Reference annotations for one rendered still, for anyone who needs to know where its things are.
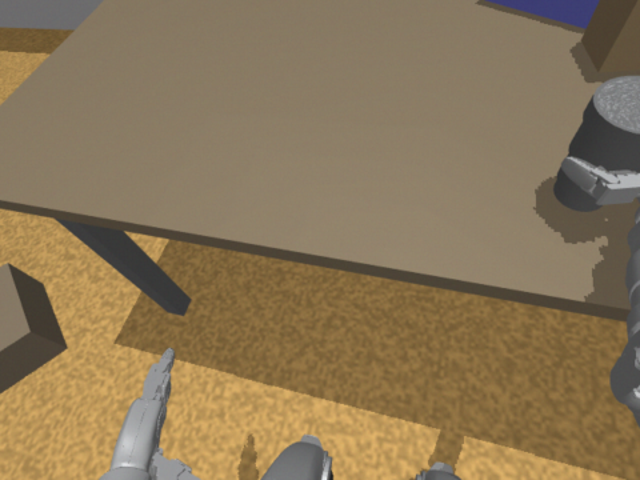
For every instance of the right robot arm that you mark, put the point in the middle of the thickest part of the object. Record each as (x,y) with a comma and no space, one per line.
(625,374)

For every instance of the right robot hand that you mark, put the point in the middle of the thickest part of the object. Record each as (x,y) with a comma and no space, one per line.
(615,187)

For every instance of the table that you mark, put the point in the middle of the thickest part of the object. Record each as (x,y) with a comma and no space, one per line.
(412,140)

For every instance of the left robot hand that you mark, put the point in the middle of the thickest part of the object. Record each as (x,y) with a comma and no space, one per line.
(137,445)

